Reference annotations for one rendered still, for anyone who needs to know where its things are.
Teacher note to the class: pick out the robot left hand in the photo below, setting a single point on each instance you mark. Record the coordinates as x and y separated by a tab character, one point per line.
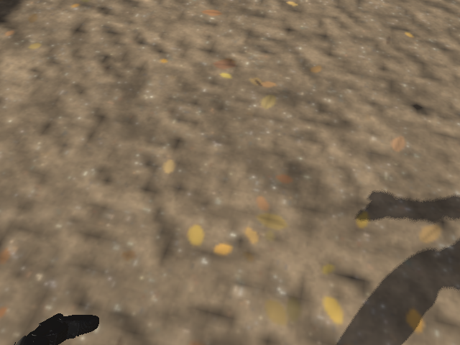
58	328

